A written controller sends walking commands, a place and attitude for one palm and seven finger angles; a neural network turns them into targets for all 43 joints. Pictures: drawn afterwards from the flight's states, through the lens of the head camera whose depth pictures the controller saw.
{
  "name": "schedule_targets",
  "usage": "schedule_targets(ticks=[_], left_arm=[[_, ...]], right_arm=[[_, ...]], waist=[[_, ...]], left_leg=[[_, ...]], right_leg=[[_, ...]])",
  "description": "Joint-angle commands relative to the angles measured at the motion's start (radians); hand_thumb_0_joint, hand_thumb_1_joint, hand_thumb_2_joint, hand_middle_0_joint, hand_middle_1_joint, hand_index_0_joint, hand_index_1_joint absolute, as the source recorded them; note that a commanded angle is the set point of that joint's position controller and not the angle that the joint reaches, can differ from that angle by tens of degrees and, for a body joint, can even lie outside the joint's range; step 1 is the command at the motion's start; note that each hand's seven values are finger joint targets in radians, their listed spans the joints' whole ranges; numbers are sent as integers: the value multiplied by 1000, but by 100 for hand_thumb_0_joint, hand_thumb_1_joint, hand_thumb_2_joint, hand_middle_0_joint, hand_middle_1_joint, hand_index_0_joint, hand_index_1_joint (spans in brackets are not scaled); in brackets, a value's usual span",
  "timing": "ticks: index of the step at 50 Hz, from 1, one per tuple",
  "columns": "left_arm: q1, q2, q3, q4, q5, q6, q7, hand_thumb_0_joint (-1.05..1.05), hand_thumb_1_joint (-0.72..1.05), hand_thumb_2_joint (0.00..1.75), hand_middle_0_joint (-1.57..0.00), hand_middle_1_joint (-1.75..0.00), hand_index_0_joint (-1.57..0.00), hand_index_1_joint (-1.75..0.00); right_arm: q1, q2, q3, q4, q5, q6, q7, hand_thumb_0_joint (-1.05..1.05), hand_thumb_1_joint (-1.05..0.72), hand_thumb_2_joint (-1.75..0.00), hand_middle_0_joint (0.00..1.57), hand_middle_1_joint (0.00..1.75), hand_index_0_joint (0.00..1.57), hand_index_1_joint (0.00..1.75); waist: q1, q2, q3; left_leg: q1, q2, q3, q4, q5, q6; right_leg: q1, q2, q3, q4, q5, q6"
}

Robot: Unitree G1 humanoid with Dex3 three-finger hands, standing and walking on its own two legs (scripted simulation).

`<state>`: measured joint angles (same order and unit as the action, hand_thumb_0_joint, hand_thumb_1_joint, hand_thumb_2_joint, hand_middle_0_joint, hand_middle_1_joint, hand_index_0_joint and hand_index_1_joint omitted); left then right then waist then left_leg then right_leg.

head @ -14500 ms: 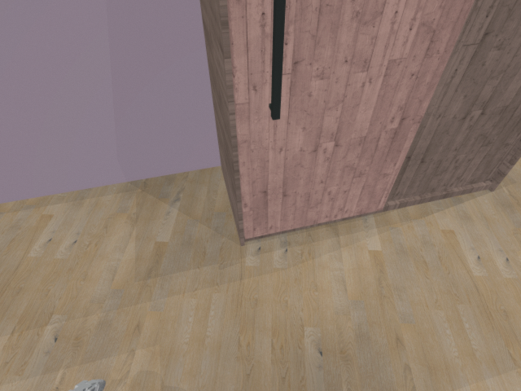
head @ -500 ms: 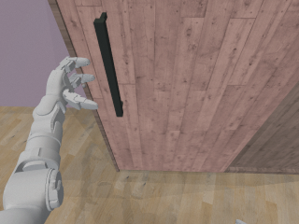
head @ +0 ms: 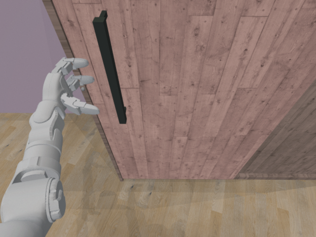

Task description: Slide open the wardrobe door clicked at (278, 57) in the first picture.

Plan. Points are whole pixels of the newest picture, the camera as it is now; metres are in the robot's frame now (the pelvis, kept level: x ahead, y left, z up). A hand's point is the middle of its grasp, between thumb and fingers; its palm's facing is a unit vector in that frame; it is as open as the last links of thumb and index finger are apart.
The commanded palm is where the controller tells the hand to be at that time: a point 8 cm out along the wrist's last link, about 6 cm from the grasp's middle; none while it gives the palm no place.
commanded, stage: move the hooked fingers beside the handle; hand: left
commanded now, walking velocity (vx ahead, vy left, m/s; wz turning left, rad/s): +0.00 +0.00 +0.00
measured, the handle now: (115, 78) +0.51 +0.12 +0.13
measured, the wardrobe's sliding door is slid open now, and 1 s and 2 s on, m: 0.00 0.00 0.00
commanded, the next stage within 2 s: feel for the door with the fingertips in 0.36 s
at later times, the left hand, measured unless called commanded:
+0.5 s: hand (86, 88) +0.45 +0.18 +0.15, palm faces -0.02 -1.00 +0.00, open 14.0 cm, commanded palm +0.42 +0.23 +0.14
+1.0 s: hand (99, 87) +0.45 +0.15 +0.14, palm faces -0.02 -1.00 +0.00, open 14.0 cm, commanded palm +0.43 +0.20 +0.14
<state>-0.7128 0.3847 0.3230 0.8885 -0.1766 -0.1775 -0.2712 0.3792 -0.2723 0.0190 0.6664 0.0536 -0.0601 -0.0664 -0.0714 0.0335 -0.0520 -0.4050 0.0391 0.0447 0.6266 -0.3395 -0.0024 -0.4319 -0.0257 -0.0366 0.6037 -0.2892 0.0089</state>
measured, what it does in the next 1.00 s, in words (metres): stands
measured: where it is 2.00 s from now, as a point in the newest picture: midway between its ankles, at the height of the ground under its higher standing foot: outside the picture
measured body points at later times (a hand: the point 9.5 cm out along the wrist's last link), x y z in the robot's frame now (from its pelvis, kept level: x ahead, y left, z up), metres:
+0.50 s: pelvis +0.00 +0.00 +0.00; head +0.04 -0.01 +0.45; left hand +0.44 +0.23 +0.15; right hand +0.08 -0.26 -0.12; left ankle -0.02 +0.12 -0.73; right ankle +0.01 -0.13 -0.73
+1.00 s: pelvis +0.00 +0.00 +0.00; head +0.03 -0.01 +0.45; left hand +0.45 +0.20 +0.14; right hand +0.08 -0.26 -0.12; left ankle -0.02 +0.12 -0.73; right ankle +0.01 -0.13 -0.73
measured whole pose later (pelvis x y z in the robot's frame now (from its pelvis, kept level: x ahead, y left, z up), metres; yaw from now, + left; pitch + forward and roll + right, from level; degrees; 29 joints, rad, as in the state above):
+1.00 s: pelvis +0.00 +0.00 +0.00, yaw +0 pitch +7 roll +0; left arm -0.78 0.31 0.27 0.92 -0.14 -0.17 -0.17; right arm 0.33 -0.26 0.03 0.65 0.04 -0.06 -0.05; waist -0.08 0.03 -0.05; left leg -0.42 0.04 0.04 0.64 -0.34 0.00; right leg -0.45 -0.03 -0.04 0.62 -0.29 0.01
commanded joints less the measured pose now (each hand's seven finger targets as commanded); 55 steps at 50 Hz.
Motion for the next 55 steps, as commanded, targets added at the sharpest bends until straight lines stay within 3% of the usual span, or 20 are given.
schedule_targets(ticks=[1, 4, 6, 8, 9, 13, 17, 18, 22, 25, 30, 32, 34, 36, 40, 45, 46, 47, 51, 55], left_arm=[[-494, 174, -19, -208, -21, -52, -8, 0, -50, 30, -30, -120, -30, -120], [-486, 187, -6, -167, -12, -40, 2, 0, -50, 30, -30, -120, -30, -120], [-484, 207, 11, -204, -9, -53, 11, 0, -50, 30, -30, -120, -30, -120], [-526, 181, -12, -205, -8, -60, 18, 0, -50, 30, -30, -120, -30, -120], [-507, 210, 16, -186, -7, -63, 23, 0, -50, 30, -30, -120, -30, -120], [-546, 179, -18, -183, 5, -73, 33, 0, -50, 30, -30, -120, -30, -120], [-555, 201, -1, -209, 6, -82, 35, 0, -50, 30, -30, -120, -30, -120], [-528, 207, 13, -190, 2, -78, 36, 0, -50, 30, -30, -120, -30, -120], [-476, 237, 34, -192, -2, -68, 19, 0, -50, 30, -30, -120, -30, -120], [-487, 159, -28, -188, -10, -56, 6, 0, -50, 30, -30, -120, -30, -120], [-537, 141, -41, -225, -22, -57, 20, 0, -50, 30, -30, -120, -30, -120], [-534, 132, -43, -242, -12, -61, 37, 0, -50, 30, -30, -120, -30, -120], [-515, 111, -51, -230, -8, -59, 54, 0, -50, 30, -30, -120, -30, -120], [-489, 142, -18, -217, -4, -57, 70, 0, -50, 30, -30, -120, -30, -120], [-494, 110, -47, -247, 11, -61, 93, 0, -50, 30, -30, -120, -30, -120], [-517, 208, 29, -221, 22, -68, 112, 0, -50, 30, -30, -120, -30, -120], [-541, 186, 2, -216, 30, -70, 109, 0, -50, 30, -30, -120, -30, -120], [-571, 156, -24, -208, 32, -72, 108, 0, -50, 30, -30, -120, -30, -120], [-575, 135, -29, -186, 16, -81, 93, 0, -50, 30, -30, -120, -30, -120], [-611, 108, -62, -102, 21, -70, 79, 0, -50, 30, -30, -120, -30, -120]], right_arm=[[5, -139, -43, -103, -1, -49, -13, 0, -90, -90, 20, 30, 20, 30], [5, -141, -43, -102, -2, -46, -10, 0, -90, -90, 20, 30, 20, 30], [2, -141, -43, -112, -5, -46, -8, 0, -90, -90, 20, 30, 20, 30], [-4, -136, -40, -113, -6, -47, -5, 0, -90, -90, 20, 30, 20, 30], [-2, -140, -42, -113, -6, -45, -7, 0, -90, -90, 20, 30, 20, 30], [-11, -136, -36, -117, -6, -46, -5, 0, -90, -90, 20, 30, 20, 30], [-10, -137, -37, -120, -8, -45, -6, 0, -90, -90, 20, 30, 20, 30], [-5, -136, -38, -118, -9, -45, -5, 0, -90, -90, 20, 30, 20, 30], [-8, -139, -37, -124, -7, -39, -5, 0, -90, -90, 20, 30, 20, 30], [-10, -135, -37, -130, -3, -38, -5, 0, -90, -90, 20, 30, 20, 30], [6, -137, -44, -111, -5, -43, -7, 0, -90, -90, 20, 30, 20, 30], [1, -132, -45, -107, -8, -48, -2, 0, -90, -90, 20, 30, 20, 30], [0, -128, -45, -104, -9, -51, 4, 0, -90, -90, 20, 30, 20, 30], [1, -132, -45, -105, -11, -47, 6, 0, -90, -90, 20, 30, 20, 30], [-11, -125, -44, -117, -12, -45, 11, 0, -90, -90, 20, 30, 20, 30], [-7, -133, -43, -113, -14, -37, 3, 0, -90, -90, 20, 30, 20, 30], [-18, -125, -38, -116, -12, -38, 2, 0, -90, -90, 20, 30, 20, 30], [-15, -121, -36, -109, -12, -38, 2, 0, -90, -90, 20, 30, 20, 30], [0, -125, -42, -105, -13, -45, 3, 0, -90, -90, 20, 30, 20, 30], [15, -132, -43, -90, -12, -43, 2, 0, -90, -90, 20, 30, 20, 30]], waist=[[-15, 5, -301], [-9, 1, -288], [4, -1, -335], [-10, -4, -324], [-1, -44, -318], [-7, 16, -318], [-4, 22, -368], [3, -14, -374], [11, -15, -348], [-8, -5, -313], [-19, -29, -338], [-9, 26, -357], [-7, -1, -339], [5, -29, -344], [5, -14, -334], [10, -59, -342], [4, -5, -330], [-7, -3, -315], [-10, -26, -368], [-31, -36, -306]], left_leg=[[140, -35, -28, -69, 290, 34], [120, -36, -29, -67, 271, 30], [135, -37, -34, -61, 308, 29], [137, -37, -36, -60, 293, 28], [119, -35, -38, -61, 284, 28], [134, -36, -41, -59, 277, 25], [152, -36, -40, -53, 309, 25], [147, -35, -43, -51, 323, 25], [108, -37, -28, -57, 314, 29], [112, -37, -27, -57, 294, 31], [138, -34, -37, -52, 300, 30], [159, -36, -42, -52, 311, 24], [144, -36, -39, -54, 304, 25], [121, -38, -38, -56, 305, 27], [119, -38, -32, -58, 301, 27], [86, -40, -22, -61, 261, 32], [86, -43, -20, -62, 254, 30], [93, -42, -22, -61, 256, 29], [123, -40, -27, -50, 299, 28], [90, -41, -26, -50, 244, 30]], right_leg=[[130, 44, -9, -51, 330, -30], [118, 40, -11, -47, 306, -33], [142, 40, -11, -34, 332, -34], [126, 40, -11, -35, 323, -32], [137, 41, -11, -34, 317, -32], [111, 40, -9, -29, 299, -35], [134, 41, -8, -22, 331, -34], [147, 42, -10, -21, 346, -34], [177, 41, -5, -26, 371, -31], [146, 43, -12, -34, 339, -32], [134, 47, -15, -37, 329, -31], [121, 46, -13, -32, 325, -34], [122, 47, -17, -32, 324, -33], [146, 46, -16, -29, 335, -33], [149, 45, -16, -27, 334, -33], [183, 43, -3, -32, 329, -28], [168, 41, 3, -31, 325, -30], [149, 42, -2, -32, 324, -31], [159, 46, -6, -24, 360, -31], [112, 45, -9, -33, 307, -29]])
